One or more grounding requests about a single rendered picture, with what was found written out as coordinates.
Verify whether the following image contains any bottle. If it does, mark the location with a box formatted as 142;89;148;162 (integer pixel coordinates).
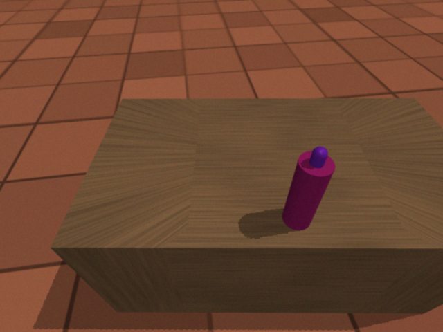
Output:
282;147;335;230

